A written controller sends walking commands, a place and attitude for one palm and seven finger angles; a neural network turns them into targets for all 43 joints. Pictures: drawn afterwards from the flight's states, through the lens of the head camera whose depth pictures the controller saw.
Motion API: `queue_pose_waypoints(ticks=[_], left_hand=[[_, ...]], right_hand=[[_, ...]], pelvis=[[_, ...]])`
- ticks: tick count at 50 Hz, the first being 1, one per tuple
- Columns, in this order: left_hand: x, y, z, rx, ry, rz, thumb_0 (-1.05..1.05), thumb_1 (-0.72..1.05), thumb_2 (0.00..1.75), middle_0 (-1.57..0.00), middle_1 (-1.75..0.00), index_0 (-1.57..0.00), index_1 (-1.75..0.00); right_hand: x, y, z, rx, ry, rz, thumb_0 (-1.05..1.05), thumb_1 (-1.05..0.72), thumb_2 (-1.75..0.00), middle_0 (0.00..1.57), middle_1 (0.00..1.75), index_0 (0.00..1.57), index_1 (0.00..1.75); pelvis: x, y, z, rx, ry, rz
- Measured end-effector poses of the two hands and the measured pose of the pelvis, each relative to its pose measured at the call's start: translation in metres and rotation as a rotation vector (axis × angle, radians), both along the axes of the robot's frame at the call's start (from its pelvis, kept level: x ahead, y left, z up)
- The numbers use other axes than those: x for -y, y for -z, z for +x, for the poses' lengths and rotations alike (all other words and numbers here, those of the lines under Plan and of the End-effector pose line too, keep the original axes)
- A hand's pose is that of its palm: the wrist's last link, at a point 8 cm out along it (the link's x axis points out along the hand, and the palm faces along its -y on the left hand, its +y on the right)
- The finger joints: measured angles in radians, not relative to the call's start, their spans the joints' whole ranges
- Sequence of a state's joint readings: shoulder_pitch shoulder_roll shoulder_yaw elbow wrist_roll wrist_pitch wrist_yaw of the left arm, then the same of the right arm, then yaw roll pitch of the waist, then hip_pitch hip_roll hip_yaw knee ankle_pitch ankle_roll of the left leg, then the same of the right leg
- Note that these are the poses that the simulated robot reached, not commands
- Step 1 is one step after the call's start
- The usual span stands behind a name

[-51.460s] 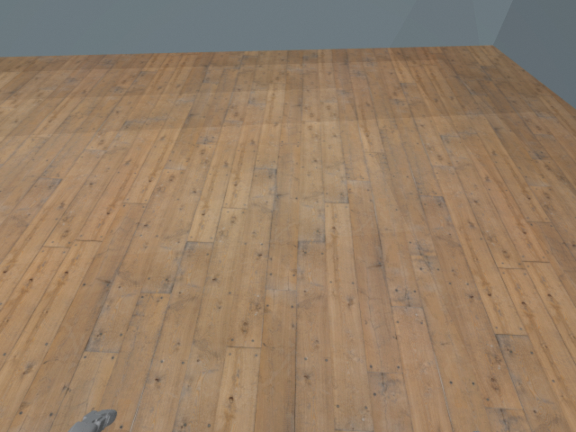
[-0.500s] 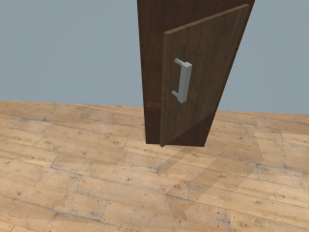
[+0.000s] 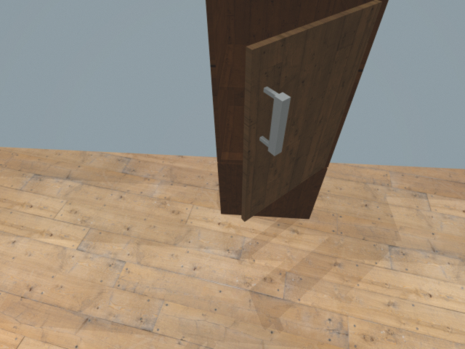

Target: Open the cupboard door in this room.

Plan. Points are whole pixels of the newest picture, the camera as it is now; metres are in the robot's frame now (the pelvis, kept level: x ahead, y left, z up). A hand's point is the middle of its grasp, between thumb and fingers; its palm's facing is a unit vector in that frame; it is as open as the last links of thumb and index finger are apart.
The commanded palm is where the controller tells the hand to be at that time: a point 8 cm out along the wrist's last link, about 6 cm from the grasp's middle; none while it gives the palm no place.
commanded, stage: look to check the result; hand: left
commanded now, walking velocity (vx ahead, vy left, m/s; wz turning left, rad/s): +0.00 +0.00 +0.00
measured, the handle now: (271, 121) +0.58 -0.06 +0.07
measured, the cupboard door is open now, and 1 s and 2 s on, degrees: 42 42 42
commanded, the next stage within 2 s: walk to a spot facing it in 0.16 s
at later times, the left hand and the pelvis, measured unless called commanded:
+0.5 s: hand out of the picture +0.01 +0.16 -0.18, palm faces +0.02 -0.98 -0.18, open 7.3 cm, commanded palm none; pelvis +0.01 -0.01 -0.01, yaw -4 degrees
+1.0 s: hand out of the picture +0.12 +0.11 -0.15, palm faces -0.23 -0.93 -0.29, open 7.3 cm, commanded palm none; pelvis +0.02 -0.07 +0.00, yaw -19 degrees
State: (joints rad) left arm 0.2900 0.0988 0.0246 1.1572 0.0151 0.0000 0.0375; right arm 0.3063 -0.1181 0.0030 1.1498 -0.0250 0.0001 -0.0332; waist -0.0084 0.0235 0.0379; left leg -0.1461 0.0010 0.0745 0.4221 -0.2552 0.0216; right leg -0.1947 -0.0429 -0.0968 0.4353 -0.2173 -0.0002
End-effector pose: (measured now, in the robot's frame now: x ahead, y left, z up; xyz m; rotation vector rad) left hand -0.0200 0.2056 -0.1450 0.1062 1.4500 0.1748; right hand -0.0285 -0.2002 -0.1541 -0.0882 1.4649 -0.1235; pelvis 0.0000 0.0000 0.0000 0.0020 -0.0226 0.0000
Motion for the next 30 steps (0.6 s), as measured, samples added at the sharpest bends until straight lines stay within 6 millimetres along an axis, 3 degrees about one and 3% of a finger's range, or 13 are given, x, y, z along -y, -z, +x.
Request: queue_pose_waypoints(ticks=[22, 30], left_hand=[[0.001, 0.003, 0.015, -0.019, 0.010, -0.004, 0.00, 0.91, 0.90, -0.20, -0.30, -0.20, -0.30], [-0.010, 0.006, 0.048, 0.001, 0.087, 0.034, 0.00, 0.91, 0.90, -0.20, -0.30, -0.20, -0.30]], right_hand=[[0.014, 0.000, 0.018, 0.005, 0.023, -0.033, 0.00, -0.90, -0.90, 0.20, 0.30, 0.20, 0.30], [0.036, 0.008, 0.019, 0.051, 0.101, -0.071, 0.00, -0.90, -0.90, 0.20, 0.30, 0.20, 0.30]], pelvis=[[0.005, 0.002, 0.009, -0.009, 0.034, -0.001], [0.012, 0.012, 0.006, -0.022, 0.113, 0.023]])
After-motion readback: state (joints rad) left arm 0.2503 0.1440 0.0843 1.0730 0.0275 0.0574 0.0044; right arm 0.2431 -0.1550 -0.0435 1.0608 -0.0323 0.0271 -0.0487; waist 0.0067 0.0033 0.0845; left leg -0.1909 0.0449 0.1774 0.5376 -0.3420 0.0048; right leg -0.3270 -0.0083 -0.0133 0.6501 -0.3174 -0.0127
